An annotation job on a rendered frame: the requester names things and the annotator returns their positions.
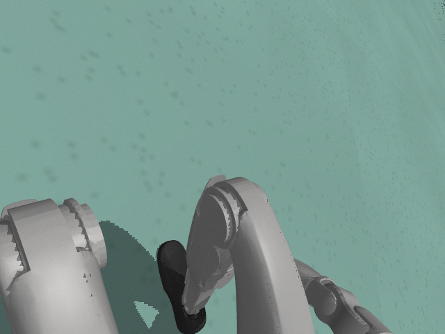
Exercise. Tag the right robot hand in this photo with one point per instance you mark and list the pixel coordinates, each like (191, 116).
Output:
(307, 274)

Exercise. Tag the right robot foot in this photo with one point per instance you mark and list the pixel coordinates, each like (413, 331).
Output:
(171, 259)

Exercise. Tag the right robot arm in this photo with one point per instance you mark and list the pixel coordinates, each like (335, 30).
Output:
(340, 309)

